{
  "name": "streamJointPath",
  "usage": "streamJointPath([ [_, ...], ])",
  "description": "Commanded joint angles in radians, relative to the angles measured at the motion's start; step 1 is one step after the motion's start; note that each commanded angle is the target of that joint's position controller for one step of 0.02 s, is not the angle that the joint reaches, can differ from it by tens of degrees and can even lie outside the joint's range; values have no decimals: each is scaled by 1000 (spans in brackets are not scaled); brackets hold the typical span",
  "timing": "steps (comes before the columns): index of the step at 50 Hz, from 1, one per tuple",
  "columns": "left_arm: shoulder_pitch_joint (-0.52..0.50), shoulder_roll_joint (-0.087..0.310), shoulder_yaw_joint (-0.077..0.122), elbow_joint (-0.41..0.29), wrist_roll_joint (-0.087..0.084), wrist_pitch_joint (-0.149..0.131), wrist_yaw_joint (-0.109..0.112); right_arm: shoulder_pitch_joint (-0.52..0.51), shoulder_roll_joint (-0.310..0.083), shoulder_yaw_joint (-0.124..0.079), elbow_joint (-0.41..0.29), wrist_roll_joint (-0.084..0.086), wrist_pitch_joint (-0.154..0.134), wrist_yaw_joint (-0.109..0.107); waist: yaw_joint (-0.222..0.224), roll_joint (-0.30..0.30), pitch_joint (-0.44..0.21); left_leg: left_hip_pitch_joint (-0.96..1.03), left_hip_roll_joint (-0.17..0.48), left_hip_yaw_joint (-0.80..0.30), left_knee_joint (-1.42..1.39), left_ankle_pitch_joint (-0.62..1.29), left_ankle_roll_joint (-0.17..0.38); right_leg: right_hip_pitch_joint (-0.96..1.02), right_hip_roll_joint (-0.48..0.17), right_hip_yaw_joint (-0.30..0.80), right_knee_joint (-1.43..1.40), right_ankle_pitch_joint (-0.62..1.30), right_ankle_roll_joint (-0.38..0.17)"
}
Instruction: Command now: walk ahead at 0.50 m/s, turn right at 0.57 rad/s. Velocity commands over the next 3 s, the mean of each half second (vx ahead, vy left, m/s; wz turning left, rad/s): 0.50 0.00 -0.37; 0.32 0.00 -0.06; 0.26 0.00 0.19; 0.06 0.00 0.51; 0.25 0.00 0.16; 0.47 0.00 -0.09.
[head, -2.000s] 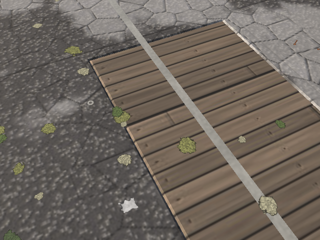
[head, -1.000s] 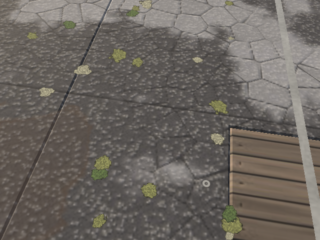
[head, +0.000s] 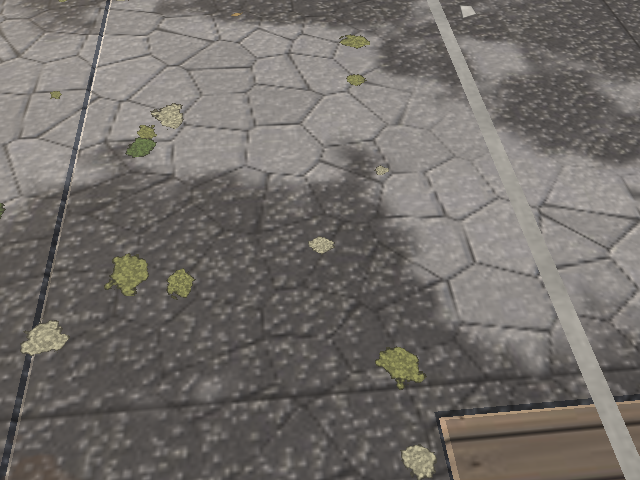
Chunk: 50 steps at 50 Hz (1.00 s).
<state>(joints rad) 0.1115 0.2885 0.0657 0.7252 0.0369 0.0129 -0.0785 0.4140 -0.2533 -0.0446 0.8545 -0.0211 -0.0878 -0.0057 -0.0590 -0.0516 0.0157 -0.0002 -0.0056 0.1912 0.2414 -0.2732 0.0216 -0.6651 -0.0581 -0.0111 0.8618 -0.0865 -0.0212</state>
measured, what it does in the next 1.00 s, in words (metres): walks ahead: right foot, then left foot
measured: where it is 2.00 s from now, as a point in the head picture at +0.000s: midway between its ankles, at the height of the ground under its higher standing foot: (363, 366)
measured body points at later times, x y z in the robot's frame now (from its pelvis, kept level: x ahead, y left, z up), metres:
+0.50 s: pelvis +0.27 -0.07 +0.00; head +0.29 -0.08 +0.45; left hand +0.33 +0.20 -0.13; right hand +0.35 -0.34 -0.12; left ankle +0.44 +0.07 -0.68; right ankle +0.19 -0.10 -0.74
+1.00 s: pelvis +0.49 -0.06 +0.00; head +0.53 -0.05 +0.45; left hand +0.62 +0.17 -0.15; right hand +0.48 -0.31 -0.13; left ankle +0.54 +0.00 -0.74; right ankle +0.50 -0.21 -0.70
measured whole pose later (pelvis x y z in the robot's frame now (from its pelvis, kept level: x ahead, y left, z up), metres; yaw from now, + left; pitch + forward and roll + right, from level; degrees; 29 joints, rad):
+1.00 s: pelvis +0.49 -0.06 +0.00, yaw -12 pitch -1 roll +0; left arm 0.20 0.24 0.02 0.90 0.03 0.00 0.01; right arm 0.27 -0.20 0.00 0.93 -0.02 -0.07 0.00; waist -0.01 -0.04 0.08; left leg -0.21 -0.05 0.09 0.34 -0.12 0.09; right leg -0.45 -0.02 0.05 0.83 -0.29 0.00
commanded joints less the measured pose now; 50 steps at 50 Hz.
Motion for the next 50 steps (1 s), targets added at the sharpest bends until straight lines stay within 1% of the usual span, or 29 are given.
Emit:
streamJointPath([
  [1, -122, 13, -14, -105, 1, -14, -13, -23, -139, -31, -50, 1, -12, -4, 10, 141, 66, -20, 261, -64, -72, 421, 101, 23, 2, -57, -139, 22, -29],
  [3, -144, 22, -14, -121, 5, -15, -11, 2, -154, -35, -32, 0, 0, -9, 6, 140, 67, 31, 272, -28, -21, 541, 88, 63, 27, -96, -200, -40, -63],
  [5, -102, 38, -7, -117, 11, -15, 1, 13, -186, -41, -18, -1, 13, -15, 33, 160, 25, 75, 276, 16, 126, 871, 73, 168, 92, -140, -234, -145, -107],
  [6, -22, 54, 3, -98, 13, -20, 9, 18, -203, -44, -14, -1, 22, -17, 70, 161, -28, 82, 275, 31, 269, 988, 71, 264, 134, -148, -257, -185, -134],
  [7, 131, 75, 18, -51, 20, -30, 21, 10, -208, -43, -18, 4, 30, -18, 142, 131, -118, 10, 259, 55, 483, 933, 53, 466, 167, -135, -332, -149, -164],
  [8, 291, 147, 44, -8, 30, -35, 40, 23, -172, -31, -43, -1, 30, -15, 200, 34, -229, -210, 234, 55, 771, 595, 27, 742, 24, 74, -374, -253, -210],
  [9, 250, 261, 66, -28, 11, -33, 53, 59, -54, -5, -115, 1, 27, 8, 116, -205, -302, -642, 47, 0, 1102, -291, -29, 1011, -284, 612, -454, -239, -332],
  [10, 301, 238, 65, -37, -18, -22, 61, -61, -145, -24, -128, -7, 21, 8, 194, -35, -325, -718, 34, -192, 1171, -231, -24, 987, -306, 725, -554, -146, -342],
  [11, 249, 198, 53, -10, -20, -22, 71, -110, -132, -20, -141, 12, 14, 11, 156, 0, -178, -755, 86, -203, 1141, -107, -13, 879, -277, 530, -553, -13, -319],
  [12, 212, 138, 35, -1, -22, -29, 74, -100, -115, -11, -127, 13, 5, 11, 113, 37, -88, -698, 115, -198, 1048, -54, -9, 733, -228, 421, -565, 138, -284],
  [13, 172, 105, 23, 3, -23, -39, 75, -83, -106, -10, -110, 1, 12, 12, 72, 48, -52, -634, 137, -203, 979, -41, -11, 643, -175, 334, -582, 212, -248],
  [14, 142, 80, 13, 3, -26, -47, 75, -41, -103, -8, -94, -13, 29, 15, 37, 30, -48, -563, 144, -204, 940, -38, -18, 575, -140, 274, -608, 251, -233],
  [15, 144, 70, 7, 9, -28, -59, 70, -22, -99, -9, -82, -20, 46, 19, 26, 20, -52, -524, 141, -198, 916, -35, -22, 541, -125, 242, -626, 288, -229],
  [17, 178, 82, 9, 36, -34, -78, 66, -36, -84, -10, -80, -22, 63, 29, 21, 24, -34, -538, 134, -183, 863, 1, -30, 525, -103, 203, -661, 309, -229],
  [21, 252, 91, 10, 76, -37, -85, 66, -193, -74, -10, -119, -18, 68, 35, 63, 13, 35, -667, 141, -172, 709, 158, -42, 570, -83, 170, -715, 269, -197],
  [28, 365, 89, 0, 140, -27, -91, 78, -411, -54, 3, -178, -9, 56, 42, 129, 1, 72, -693, 87, -138, 438, 284, -14, 716, -100, 139, -698, 359, -171],
  [31, 381, 103, -1, 165, -18, -88, 90, -444, -62, 4, -196, -8, 47, 44, 122, -4, 85, -652, 56, -131, 360, 221, 26, 781, -135, 143, -662, 453, -171],
  [33, 343, 115, -1, 170, -13, -89, 97, -357, -72, -2, -168, -9, 39, 35, 71, -15, 55, -502, 2, -113, 312, 147, 61, 781, -128, 115, -556, 724, -143],
  [34, 334, 122, -1, 177, -10, -88, 98, -247, -87, -10, -129, -11, 30, 23, 29, -20, -5, -373, -39, -101, 285, 136, 79, 782, -108, 104, -425, 868, -123],
  [35, 318, 122, -3, 179, -21, -89, 98, -96, -102, -17, -81, -22, 14, 11, -43, 1, -86, -168, -25, -114, 201, 273, 104, 716, -66, 74, -237, 825, -97],
  [36, 325, 90, -16, 149, -37, -98, 98, 61, -173, -33, -47, -44, 4, -5, -85, 80, -219, 112, 174, -294, 246, 503, 148, 522, -9, 49, 30, 468, -74],
  [37, 507, -9, -32, 164, -82, -91, 97, 71, -271, -58, -40, -39, 9, 1, -6, 329, -369, 359, 494, -715, 248, 938, 352, 224, 197, 6, 419, -470, -27],
  [38, 437, 97, -7, 186, -37, -78, 110, 52, -205, -48, -42, 20, 17, 11, -18, 125, -351, 256, 430, -701, 219, 1033, 340, 214, 173, 137, 482, -454, -35],
  [39, 360, 70, -10, 166, -39, -79, 108, -61, -146, -27, -49, 24, 14, 11, 23, 118, -203, 136, 394, -542, 188, 1027, 308, 173, 131, 153, 454, -393, -30],
  [40, 317, 55, -17, 161, -30, -78, 105, -130, -82, -10, -55, 19, 13, 11, 40, 89, -112, 36, 341, -454, 139, 971, 265, 159, 91, 125, 387, -357, -24],
  [41, 290, 52, -15, 161, -21, -65, 99, -153, -51, 2, -49, 20, 11, 6, 54, 100, -65, -38, 297, -391, 98, 925, 229, 177, 67, 114, 334, -330, -16],
  [43, 329, 24, -19, 180, -6, -35, 85, -167, -42, 14, -29, 16, 8, 2, 95, 118, -68, -165, 248, -301, 54, 928, 201, 300, 68, 86, 255, -285, 6],
  [46, 331, -11, -29, 193, -11, -12, 82, -182, -75, 14, -4, 7, -1, 6, 129, 130, -89, -237, 214, -217, 43, 945, 202, 370, 66, 49, 112, -239, 28],
  [50, 227, -13, -40, 195, -12, 4, 96, -149, -83, 18, 34, 3, 14, 7, 90, 174, -86, -250, 190, -204, 34, 713, 176, 413, 45, 11, -108, -157, 31],
])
